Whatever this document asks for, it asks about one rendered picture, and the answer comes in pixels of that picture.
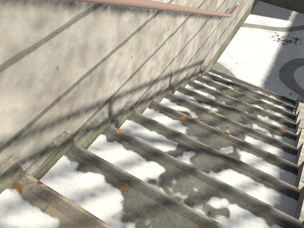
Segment stairs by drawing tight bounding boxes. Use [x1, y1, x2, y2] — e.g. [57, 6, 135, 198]
[40, 68, 303, 228]

